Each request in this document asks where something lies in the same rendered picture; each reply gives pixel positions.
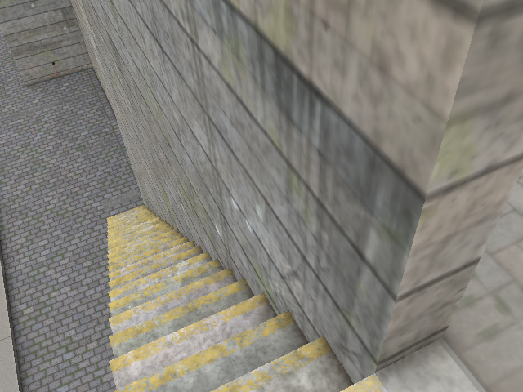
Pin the stairs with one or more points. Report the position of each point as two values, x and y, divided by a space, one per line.
182 323

